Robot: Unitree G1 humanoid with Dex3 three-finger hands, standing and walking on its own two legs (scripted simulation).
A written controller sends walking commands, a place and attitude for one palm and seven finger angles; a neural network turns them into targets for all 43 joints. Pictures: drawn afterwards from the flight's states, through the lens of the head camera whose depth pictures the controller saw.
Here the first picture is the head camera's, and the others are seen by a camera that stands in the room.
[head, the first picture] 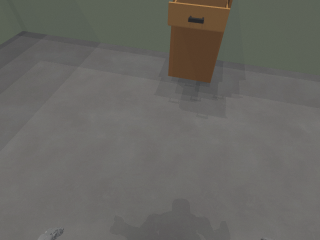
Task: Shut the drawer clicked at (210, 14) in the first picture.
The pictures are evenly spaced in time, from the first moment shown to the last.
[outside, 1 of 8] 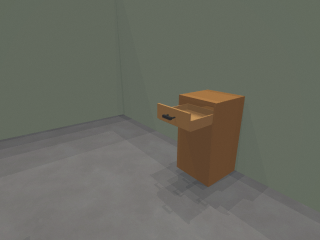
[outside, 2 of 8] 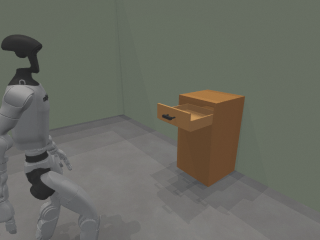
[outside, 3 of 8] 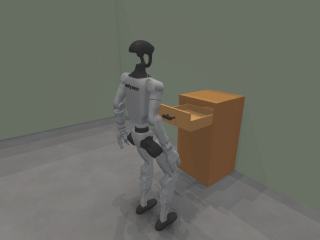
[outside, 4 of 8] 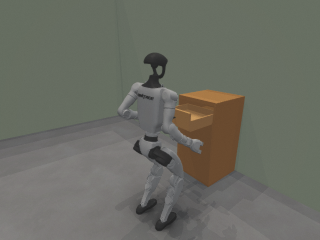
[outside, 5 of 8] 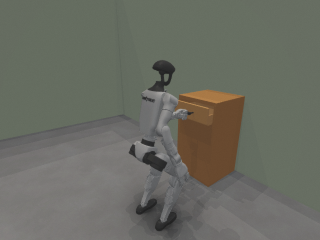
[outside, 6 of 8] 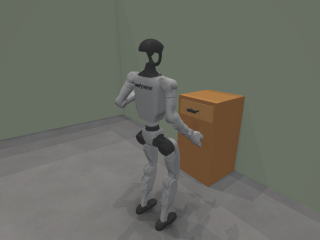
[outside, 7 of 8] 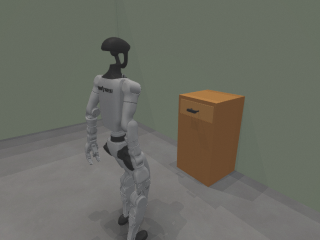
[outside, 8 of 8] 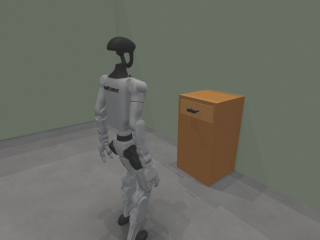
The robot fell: no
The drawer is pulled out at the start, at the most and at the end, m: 0.29 0.29 0.00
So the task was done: yes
